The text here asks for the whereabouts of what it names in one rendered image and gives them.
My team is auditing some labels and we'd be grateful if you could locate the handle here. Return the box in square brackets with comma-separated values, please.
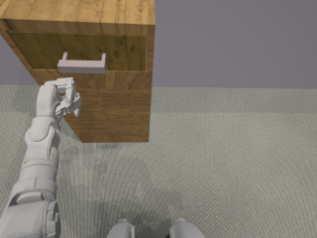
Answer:
[57, 52, 107, 74]

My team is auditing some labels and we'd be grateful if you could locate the left robot upper arm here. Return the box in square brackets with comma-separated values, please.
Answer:
[0, 199, 61, 238]

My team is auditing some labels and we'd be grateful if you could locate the left robot forearm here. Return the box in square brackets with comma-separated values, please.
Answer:
[0, 116, 60, 225]

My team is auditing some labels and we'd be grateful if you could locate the left robot shin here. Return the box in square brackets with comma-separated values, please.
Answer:
[118, 219, 129, 224]

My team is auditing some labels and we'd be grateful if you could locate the left robot hand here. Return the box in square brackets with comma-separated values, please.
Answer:
[36, 77, 82, 124]

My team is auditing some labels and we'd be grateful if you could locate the drawer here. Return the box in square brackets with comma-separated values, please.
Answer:
[8, 30, 146, 71]

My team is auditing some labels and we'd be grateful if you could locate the cabinet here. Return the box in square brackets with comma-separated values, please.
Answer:
[0, 0, 156, 143]

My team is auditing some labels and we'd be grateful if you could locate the robot right thigh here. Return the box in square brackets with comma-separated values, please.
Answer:
[169, 222, 205, 238]

